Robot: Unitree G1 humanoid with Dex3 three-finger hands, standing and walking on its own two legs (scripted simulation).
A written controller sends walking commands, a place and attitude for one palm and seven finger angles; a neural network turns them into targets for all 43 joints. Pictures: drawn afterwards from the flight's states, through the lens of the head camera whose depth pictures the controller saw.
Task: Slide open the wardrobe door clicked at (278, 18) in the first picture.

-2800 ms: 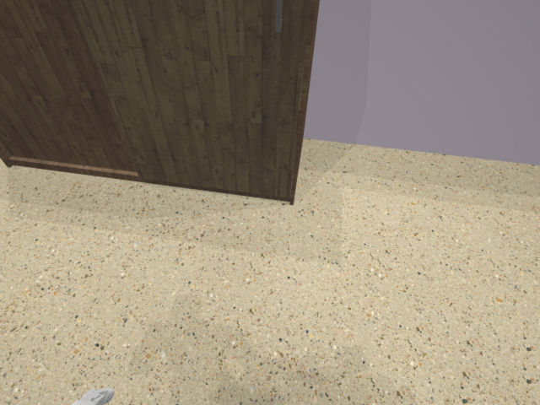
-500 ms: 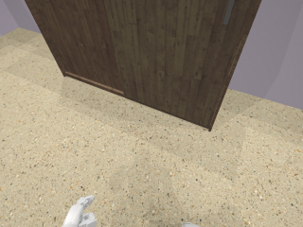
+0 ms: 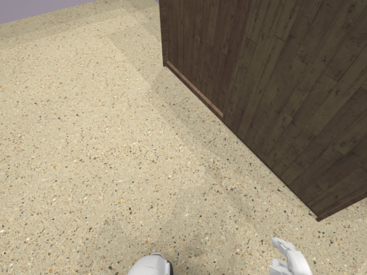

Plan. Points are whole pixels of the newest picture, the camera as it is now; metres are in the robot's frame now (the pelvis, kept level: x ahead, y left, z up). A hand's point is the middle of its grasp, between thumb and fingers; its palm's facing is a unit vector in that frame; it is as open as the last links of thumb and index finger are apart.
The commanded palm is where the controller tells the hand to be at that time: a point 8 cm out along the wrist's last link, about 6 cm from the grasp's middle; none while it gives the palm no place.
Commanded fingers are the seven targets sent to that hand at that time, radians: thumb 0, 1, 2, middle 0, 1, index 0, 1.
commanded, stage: walk to a spot facing it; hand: right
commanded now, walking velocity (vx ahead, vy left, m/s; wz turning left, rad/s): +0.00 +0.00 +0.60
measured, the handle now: out of the picture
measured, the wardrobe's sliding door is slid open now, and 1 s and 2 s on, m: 0.00 0.00 0.00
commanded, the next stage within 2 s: turn to face it in 1.76 s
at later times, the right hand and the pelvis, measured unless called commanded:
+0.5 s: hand (296, 269) +0.19 -0.25 -0.16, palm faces -0.20 +0.96 -0.18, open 7.4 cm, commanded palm none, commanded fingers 0.00 -0.90 -0.90 0.20 0.30 0.20 0.30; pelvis +0.08 -0.06 +0.02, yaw +17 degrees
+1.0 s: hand (240, 206) +0.32 -0.11 -0.13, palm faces -0.57 +0.78 -0.26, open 7.4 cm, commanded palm none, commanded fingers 0.00 -0.90 -0.90 0.20 0.30 0.20 0.30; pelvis +0.09 -0.03 +0.01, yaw +35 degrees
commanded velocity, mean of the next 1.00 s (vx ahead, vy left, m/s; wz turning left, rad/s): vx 0.03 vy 0.00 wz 0.60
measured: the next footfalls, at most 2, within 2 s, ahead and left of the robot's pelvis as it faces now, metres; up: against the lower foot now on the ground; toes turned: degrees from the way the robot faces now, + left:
right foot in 0.38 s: +0.15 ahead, -0.14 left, +0.00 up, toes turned +8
left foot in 0.90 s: +0.07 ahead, +0.08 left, +0.00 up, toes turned +39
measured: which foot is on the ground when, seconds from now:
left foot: down 0.00-0.38, up 0.40-0.88, down 0.90-1.00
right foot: up 0.00-0.36, down 0.38-0.90, up 0.92-1.00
